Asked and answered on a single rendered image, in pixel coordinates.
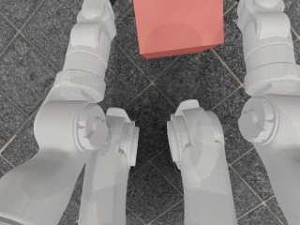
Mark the right robot upper arm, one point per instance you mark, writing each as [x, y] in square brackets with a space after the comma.
[271, 122]

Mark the right robot foot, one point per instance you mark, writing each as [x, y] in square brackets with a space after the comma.
[176, 170]

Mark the right robot shin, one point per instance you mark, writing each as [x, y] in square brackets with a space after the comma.
[214, 121]

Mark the carton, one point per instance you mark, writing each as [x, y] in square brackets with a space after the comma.
[177, 27]

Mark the robot left forearm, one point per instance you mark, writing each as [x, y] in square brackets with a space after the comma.
[87, 57]

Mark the robot right forearm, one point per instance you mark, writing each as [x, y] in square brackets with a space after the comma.
[268, 48]

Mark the left robot upper arm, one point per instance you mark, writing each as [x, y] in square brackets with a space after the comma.
[38, 191]

